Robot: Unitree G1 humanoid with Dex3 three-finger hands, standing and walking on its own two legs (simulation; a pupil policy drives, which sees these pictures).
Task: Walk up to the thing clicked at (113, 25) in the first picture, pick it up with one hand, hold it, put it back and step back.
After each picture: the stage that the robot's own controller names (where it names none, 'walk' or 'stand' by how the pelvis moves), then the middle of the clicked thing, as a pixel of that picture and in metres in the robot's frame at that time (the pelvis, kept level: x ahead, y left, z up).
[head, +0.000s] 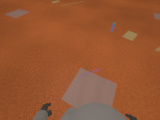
stand; (112, 27) +2.30 -0.63 -0.66
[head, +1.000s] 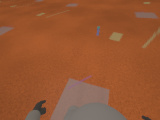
walk; (98, 31) +2.22 -0.09 -0.62
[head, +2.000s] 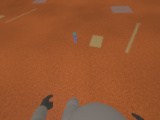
walk; (75, 37) +1.58 +0.38 -0.65
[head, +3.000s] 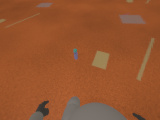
walk; (75, 54) +1.09 +0.32 -0.65
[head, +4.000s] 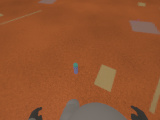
walk; (75, 68) +0.71 +0.22 -0.63
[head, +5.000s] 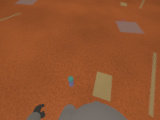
walk; (71, 81) +0.49 +0.18 -0.64
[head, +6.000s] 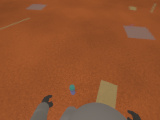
stand; (72, 90) +0.39 +0.19 -0.65
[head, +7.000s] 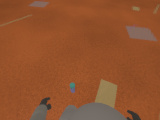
stand; (72, 88) +0.41 +0.18 -0.65
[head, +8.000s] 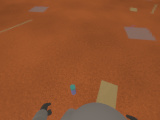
stand; (73, 89) +0.41 +0.19 -0.66
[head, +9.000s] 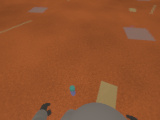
stand; (72, 90) +0.40 +0.20 -0.66
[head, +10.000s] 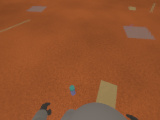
go down; (72, 90) +0.39 +0.20 -0.66
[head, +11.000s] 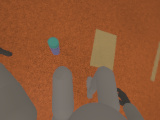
go down; (54, 47) +0.48 +0.23 -0.24
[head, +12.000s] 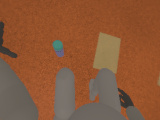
close in; (59, 50) +0.48 +0.22 -0.26
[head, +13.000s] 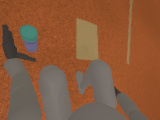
close in; (30, 41) +0.47 +0.26 -0.17
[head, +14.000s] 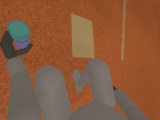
close; (22, 39) +0.47 +0.27 -0.17
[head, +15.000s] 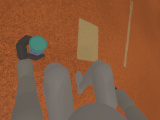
lift; (36, 48) +0.40 +0.25 -0.16
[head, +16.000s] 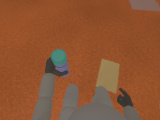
lift; (62, 65) +0.33 +0.18 +0.04
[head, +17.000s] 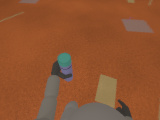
hold; (66, 69) +0.31 +0.16 +0.05
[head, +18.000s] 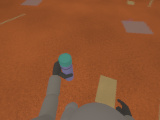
hold; (67, 69) +0.32 +0.16 +0.05
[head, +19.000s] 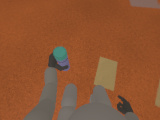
crouch; (63, 61) +0.38 +0.18 -0.01
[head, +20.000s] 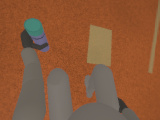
lower; (40, 39) +0.49 +0.25 -0.07
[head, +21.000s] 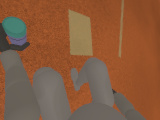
lower; (18, 38) +0.47 +0.27 -0.17
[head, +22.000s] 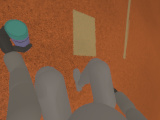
lower; (21, 39) +0.46 +0.27 -0.17
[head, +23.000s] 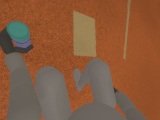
lower; (22, 41) +0.45 +0.27 -0.17
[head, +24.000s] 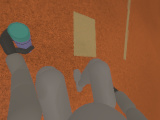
lower; (23, 41) +0.45 +0.27 -0.17
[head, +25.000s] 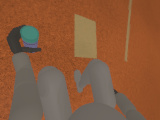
open; (30, 42) +0.46 +0.25 -0.18
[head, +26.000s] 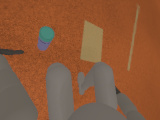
stand; (44, 41) +0.46 +0.23 -0.19
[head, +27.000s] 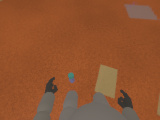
stand; (71, 78) +0.42 +0.17 -0.53
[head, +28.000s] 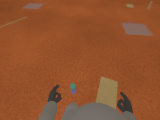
stand; (73, 89) +0.40 +0.17 -0.60
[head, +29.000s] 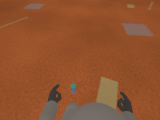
stand; (73, 89) +0.40 +0.17 -0.60
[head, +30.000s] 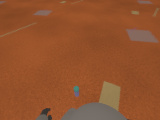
stand; (76, 91) +0.41 +0.16 -0.65
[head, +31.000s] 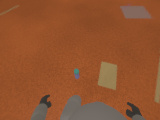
walk; (76, 74) +0.51 +0.15 -0.62
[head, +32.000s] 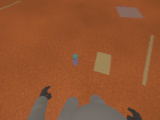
walk; (75, 60) +0.78 +0.19 -0.62
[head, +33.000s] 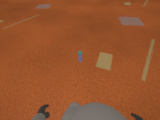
stand; (80, 56) +1.05 +0.23 -0.64
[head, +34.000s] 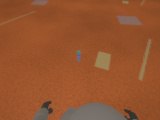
stand; (78, 56) +1.04 +0.19 -0.66
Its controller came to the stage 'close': yes
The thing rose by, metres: 0.69
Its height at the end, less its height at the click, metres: +0.00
